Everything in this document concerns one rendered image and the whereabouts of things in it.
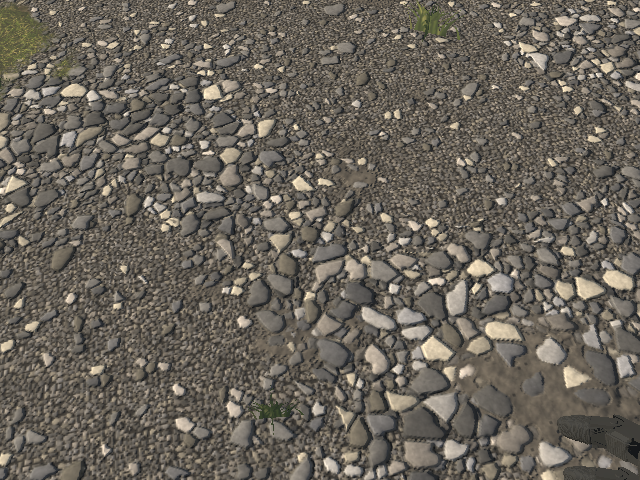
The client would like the robot right hand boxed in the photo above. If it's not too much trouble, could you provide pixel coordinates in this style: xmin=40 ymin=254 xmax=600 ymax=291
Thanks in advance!
xmin=557 ymin=414 xmax=640 ymax=480

